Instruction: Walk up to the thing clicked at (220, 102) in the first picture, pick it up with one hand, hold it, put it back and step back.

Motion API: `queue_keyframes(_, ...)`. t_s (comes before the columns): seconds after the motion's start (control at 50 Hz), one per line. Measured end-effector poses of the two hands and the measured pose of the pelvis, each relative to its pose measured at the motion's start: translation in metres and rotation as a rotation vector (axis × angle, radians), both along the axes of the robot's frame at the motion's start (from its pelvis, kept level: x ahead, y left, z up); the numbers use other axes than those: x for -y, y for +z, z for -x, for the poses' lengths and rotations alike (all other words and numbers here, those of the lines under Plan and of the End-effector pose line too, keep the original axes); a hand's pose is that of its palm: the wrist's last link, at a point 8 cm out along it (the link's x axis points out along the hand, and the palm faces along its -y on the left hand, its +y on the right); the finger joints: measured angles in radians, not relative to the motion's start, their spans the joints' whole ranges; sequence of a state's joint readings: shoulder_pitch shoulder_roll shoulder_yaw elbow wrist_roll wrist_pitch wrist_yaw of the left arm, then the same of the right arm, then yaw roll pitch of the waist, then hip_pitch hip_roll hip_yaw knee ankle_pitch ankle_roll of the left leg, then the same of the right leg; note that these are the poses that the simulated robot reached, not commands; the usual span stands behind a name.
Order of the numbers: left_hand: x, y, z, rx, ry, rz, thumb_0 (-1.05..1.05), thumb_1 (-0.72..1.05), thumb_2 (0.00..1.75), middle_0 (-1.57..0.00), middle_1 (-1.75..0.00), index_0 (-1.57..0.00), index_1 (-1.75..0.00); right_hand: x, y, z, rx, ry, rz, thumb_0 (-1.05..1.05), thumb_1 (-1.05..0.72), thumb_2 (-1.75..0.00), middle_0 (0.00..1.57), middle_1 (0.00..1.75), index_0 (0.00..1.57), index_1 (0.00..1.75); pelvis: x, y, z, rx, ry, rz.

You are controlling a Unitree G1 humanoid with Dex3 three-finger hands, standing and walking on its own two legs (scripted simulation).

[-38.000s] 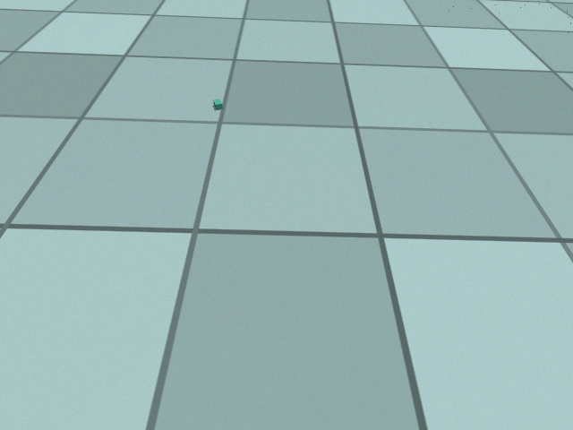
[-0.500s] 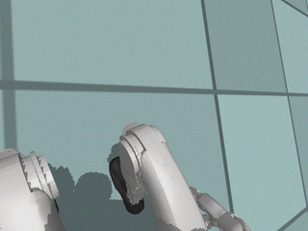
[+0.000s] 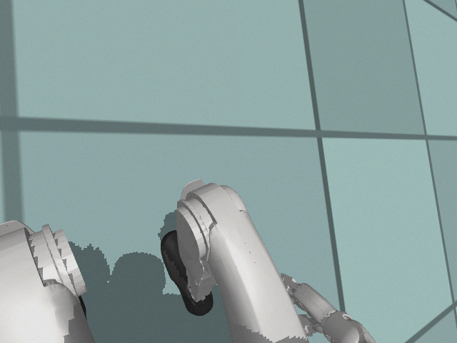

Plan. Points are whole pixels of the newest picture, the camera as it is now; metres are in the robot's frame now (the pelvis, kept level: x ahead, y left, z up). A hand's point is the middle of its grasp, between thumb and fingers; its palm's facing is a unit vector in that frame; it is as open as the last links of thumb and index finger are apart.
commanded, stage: withdraw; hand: left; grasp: from above
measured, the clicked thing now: out of the picture +0.42 +0.41 -0.29
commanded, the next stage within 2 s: home in 0.94 s
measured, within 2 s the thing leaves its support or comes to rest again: neither
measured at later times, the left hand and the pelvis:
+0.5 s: hand out of the picture +0.42 +0.42 -0.10, palm faces -0.35 -0.08 -0.93, open 13.1 cm; pelvis +0.00 +0.00 +0.03, yaw +4 degrees
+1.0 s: hand out of the picture +0.40 +0.39 -0.15, palm faces -0.43 -0.13 -0.89, open 13.1 cm; pelvis -0.01 -0.01 +0.02, yaw +6 degrees
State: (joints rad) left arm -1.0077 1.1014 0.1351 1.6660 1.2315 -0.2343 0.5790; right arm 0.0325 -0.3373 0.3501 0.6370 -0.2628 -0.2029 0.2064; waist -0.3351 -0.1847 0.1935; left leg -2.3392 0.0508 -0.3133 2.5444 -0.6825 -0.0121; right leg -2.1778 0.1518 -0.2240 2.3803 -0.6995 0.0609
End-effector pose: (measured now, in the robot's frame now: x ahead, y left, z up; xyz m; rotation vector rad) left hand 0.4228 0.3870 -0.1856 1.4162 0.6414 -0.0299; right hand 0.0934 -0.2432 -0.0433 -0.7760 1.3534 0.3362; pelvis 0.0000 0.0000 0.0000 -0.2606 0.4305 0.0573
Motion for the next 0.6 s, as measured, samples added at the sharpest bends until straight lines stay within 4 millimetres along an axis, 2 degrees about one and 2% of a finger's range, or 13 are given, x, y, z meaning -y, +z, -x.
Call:
queue_keyframes(0.12, -0.004, 0.004, 0.0, 0.006, 0.005, -0.003, 0.0, -0.24, 0.76, -0.3, -0.79, -0.31, -0.78, -0.001, 0.0, 0.003, 0.004, -0.008, 0.0, 0.0, -0.89, -0.9, 0.21, 0.3, 0.21, 0.3, 0.0, -0.001, 0.0, 0.002, 0.001, -0.001)
queue_keyframes(0.2, -0.011, 0.019, -0.004, 0.037, -0.022, -0.02, 0.0, -0.25, 0.78, -0.29, -0.79, -0.3, -0.77, -0.001, -0.001, 0.0, 0.004, -0.016, -0.006, 0.0, -0.89, -0.9, 0.21, 0.3, 0.21, 0.3, 0.001, 0.0, -0.001, -0.006, 0.006, -0.003)
queue_keyframes(0.32, -0.024, 0.071, -0.003, 0.1, -0.053, -0.074, 0.0, -0.26, 0.79, -0.29, -0.78, -0.29, -0.77, 0.0, -0.008, -0.017, 0.04, -0.055, -0.039, 0.0, -0.89, -0.9, 0.21, 0.3, 0.21, 0.3, 0.001, 0.006, -0.005, -0.046, 0.022, -0.008)
queue_keyframes(0.46, -0.029, 0.13, 0.003, 0.056, -0.021, -0.114, 0.0, -0.3, 0.82, -0.25, -0.81, -0.26, -0.8, -0.005, -0.011, -0.044, 0.133, -0.123, -0.116, 0.0, -0.89, -0.9, 0.21, 0.3, 0.21, 0.3, 0.001, 0.022, -0.003, -0.088, 0.045, -0.032)
queue_keyframes(0.54, -0.022, 0.155, 0.003, 0.029, -0.023, -0.094, 0.0, -0.33, 0.85, -0.22, -0.84, -0.23, -0.83, -0.007, -0.006, -0.047, 0.149, -0.163, -0.133, 0.0, -0.89, -0.9, 0.21, 0.3, 0.2, 0.3, 0.003, 0.035, 0.001, -0.105, 0.062, -0.048)
queue_keyframes(0.6, -0.018, 0.167, 0.003, -0.004, -0.026, -0.075, 0.0, -0.35, 0.87, -0.21, -0.85, -0.21, -0.85, -0.004, 0.0, -0.043, 0.143, -0.19, -0.122, 0.0, -0.89, -0.9, 0.21, 0.3, 0.2, 0.3, 0.005, 0.044, 0.002, -0.115, 0.069, -0.058)
